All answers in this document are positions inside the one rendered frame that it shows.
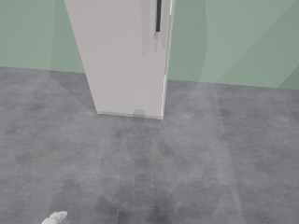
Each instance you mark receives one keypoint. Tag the left robot hand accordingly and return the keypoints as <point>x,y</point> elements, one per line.
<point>55,218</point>

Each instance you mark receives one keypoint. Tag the fridge door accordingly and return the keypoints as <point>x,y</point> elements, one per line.
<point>122,54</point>

